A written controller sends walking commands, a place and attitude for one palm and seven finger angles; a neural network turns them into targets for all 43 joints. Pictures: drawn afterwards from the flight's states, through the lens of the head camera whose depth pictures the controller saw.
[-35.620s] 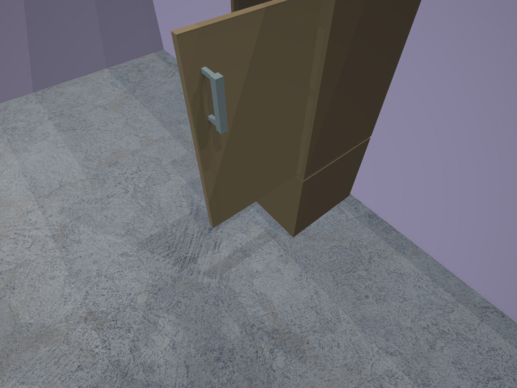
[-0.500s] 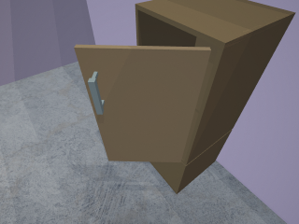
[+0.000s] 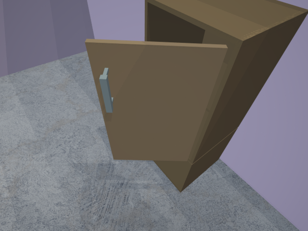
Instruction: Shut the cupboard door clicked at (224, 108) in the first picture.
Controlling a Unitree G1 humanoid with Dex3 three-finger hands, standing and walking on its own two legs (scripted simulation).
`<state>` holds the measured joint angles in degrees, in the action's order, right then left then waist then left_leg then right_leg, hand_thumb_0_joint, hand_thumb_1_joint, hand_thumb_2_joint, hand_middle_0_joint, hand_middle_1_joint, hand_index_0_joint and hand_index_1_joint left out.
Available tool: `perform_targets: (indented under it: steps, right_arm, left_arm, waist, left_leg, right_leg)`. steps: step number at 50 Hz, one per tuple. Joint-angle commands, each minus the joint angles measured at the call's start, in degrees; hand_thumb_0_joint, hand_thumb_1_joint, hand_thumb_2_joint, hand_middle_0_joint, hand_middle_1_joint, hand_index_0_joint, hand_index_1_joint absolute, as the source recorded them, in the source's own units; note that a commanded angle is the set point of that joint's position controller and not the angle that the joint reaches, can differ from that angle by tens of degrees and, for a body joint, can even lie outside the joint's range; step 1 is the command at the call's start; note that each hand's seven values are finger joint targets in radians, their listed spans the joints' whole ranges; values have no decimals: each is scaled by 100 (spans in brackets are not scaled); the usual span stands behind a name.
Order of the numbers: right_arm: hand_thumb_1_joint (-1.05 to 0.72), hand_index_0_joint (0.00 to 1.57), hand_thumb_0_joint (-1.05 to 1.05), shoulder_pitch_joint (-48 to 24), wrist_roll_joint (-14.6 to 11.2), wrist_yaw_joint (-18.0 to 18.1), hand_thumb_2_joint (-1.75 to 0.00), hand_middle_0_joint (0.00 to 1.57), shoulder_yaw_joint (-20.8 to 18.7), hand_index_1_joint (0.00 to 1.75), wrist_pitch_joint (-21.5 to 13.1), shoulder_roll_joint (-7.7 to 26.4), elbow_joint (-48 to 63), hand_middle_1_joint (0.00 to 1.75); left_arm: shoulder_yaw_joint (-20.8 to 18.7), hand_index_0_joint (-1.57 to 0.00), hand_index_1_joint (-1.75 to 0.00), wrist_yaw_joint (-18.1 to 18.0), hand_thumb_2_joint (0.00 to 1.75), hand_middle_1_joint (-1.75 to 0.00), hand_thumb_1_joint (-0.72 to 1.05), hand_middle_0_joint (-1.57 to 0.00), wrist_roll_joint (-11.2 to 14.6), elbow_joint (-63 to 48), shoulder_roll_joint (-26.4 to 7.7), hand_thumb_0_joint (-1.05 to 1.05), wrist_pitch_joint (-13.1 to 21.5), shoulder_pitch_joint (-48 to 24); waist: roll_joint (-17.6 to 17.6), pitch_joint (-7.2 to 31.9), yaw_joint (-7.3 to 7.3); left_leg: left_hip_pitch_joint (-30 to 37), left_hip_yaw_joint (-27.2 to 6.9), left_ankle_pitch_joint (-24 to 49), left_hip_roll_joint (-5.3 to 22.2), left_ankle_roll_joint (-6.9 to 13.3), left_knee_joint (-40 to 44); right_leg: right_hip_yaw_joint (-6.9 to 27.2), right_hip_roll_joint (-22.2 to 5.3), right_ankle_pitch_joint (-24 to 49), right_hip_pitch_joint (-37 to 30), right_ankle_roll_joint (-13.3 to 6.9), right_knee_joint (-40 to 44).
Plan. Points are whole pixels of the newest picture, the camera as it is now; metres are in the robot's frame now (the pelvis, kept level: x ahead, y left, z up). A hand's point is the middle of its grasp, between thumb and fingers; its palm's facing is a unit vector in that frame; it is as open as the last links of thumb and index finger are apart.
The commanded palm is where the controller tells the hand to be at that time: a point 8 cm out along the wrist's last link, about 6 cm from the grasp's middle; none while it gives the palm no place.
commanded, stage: come to a stop and stand still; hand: left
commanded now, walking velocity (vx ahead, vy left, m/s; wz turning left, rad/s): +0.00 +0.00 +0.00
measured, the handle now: (108, 90) +0.46 +0.17 +0.11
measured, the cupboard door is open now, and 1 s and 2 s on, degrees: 51 51 51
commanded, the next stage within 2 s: look again from close up in 0.90 s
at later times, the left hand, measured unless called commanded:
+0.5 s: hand out of the picture -0.01 +0.17 -0.18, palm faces +0.02 -0.99 -0.15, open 7.4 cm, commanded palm none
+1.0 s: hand out of the picture +0.01 +0.17 -0.18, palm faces +0.01 -0.99 -0.15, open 7.4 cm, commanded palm none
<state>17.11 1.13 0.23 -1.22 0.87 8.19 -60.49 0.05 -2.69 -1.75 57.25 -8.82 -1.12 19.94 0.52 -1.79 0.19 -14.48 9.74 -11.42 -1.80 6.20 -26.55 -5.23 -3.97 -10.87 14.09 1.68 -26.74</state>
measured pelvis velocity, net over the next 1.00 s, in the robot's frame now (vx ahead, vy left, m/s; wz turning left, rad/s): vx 0.03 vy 0.02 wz -0.03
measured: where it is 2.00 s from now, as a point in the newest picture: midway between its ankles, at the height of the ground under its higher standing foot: outside the picture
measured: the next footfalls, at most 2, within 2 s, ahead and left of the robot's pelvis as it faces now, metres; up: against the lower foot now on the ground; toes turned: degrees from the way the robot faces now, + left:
none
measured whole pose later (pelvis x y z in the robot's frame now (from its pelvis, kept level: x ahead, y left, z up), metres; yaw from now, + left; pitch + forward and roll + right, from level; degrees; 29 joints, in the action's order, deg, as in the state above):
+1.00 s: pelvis +0.03 +0.02 +0.00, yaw -1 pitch -2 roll +0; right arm 16.7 0.4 1.3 -1.0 -0.6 5.7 -66.3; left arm -0.1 -3.4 -1.6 62.8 -6.2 -0.5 19.2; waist 1.4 -2.5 0.1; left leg -8.8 11.5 -11.8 -4.1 7.2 -21.1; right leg -3.1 -5.5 -11.9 10.4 3.6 -24.3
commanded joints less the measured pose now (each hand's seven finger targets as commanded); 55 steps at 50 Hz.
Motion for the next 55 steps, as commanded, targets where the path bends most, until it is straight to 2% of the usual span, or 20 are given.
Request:
perform_targets:
  steps: [1,4,12,20,25,27,35,39,45,51,55]
  right_arm:
    - [-90,20,0,49,-51,42,-90,20,-141,30,-149,649,210,30]
    - [-90,20,0,50,-59,42,-90,20,-135,30,-150,627,148,30]
    - [-90,20,0,-15,-74,64,-90,20,-124,30,-182,619,2,30]
    - [-90,20,0,23,-80,83,-90,20,-111,30,-206,594,-114,30]
    - [-90,20,0,45,-81,91,-90,20,-112,30,-205,596,-189,30]
    - [-90,20,0,58,-83,93,-90,20,-108,30,-209,577,-222,30]
    - [-90,20,0,193,-89,123,-90,20,-99,30,-228,511,-342,30]
    - [-90,20,0,236,-92,132,-90,20,-107,30,-224,463,-388,30]
    - [-90,20,0,316,-92,152,-90,20,-89,30,-241,392,-469,30]
    - [-90,20,0,351,-91,152,-90,20,-80,30,-233,347,-499,30]
    - [-90,20,0,361,-94,154,-90,20,-77,30,-231,335,-514,30]
  left_arm:
    - [-70,-20,-30,-24,90,-30,90,-20,17,-173,-391,0,146,373]
    - [-56,-20,-30,-28,90,-30,90,-20,14,-82,-378,0,160,437]
    - [-49,-20,-30,-38,90,-30,90,-20,6,149,-279,0,160,566]
    - [-47,-20,-30,-51,90,-30,90,-20,9,267,-227,0,163,538]
    - [-56,-20,-30,-54,90,-30,90,-20,10,295,-216,0,137,527]
    - [-54,-20,-30,-55,90,-30,90,-20,13,326,-217,0,142,526]
    - [-64,-20,-30,-70,90,-30,90,-20,29,366,-180,0,130,446]
    - [-72,-20,-30,-74,90,-30,90,-20,33,383,-169,0,122,461]
    - [-70,-20,-30,-86,90,-30,90,-20,45,435,-118,0,131,452]
    - [-72,-20,-30,-82,90,-30,90,-20,40,457,-77,0,132,461]
    - [-66,-20,-30,-75,90,-30,90,-20,41,479,-75,0,129,477]
  waist:
    - [-5,-241,2]
    - [39,-226,12]
    - [-175,-252,-4]
    - [13,-278,-6]
    - [-143,-352,-30]
    - [-26,-338,-30]
    - [-63,-320,-13]
    - [-32,-312,-25]
    - [-68,-260,2]
    - [14,-410,-1]
    - [-69,-441,-5]
  left_leg:
    - [-261,-1317,-1369,967,-303,1163]
    - [-132,-1313,-1265,951,-304,1151]
    - [-80,-1361,-1270,1018,-340,1366]
    - [83,-1338,-859,1007,-385,1370]
    - [32,-1395,-1033,1049,-418,1525]
    - [70,-1388,-915,1035,-423,1504]
    - [287,-1346,-426,1037,-519,1495]
    - [324,-1339,-471,1056,-511,1515]
    - [543,-1226,98,1017,-541,1382]
    - [394,-1228,-210,989,-508,1440]
    - [379,-1229,-376,991,-498,1483]
  right_leg:
    - [412,-239,-366,145,-250,425]
    - [458,-240,-317,178,-251,466]
    - [393,-260,-117,80,-207,404]
    - [416,-300,107,18,-186,428]
    - [383,-287,43,-22,-151,391]
    - [395,-306,112,-60,-158,416]
    - [395,-314,223,-71,-149,381]
    - [393,-308,188,-86,-141,389]
    - [426,-327,314,-81,-143,401]
    - [450,-325,291,-93,-138,441]
    - [439,-326,241,-76,-124,446]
